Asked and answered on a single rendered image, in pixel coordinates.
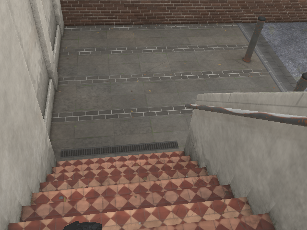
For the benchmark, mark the stairs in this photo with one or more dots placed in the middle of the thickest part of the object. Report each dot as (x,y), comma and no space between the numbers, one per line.
(151,191)

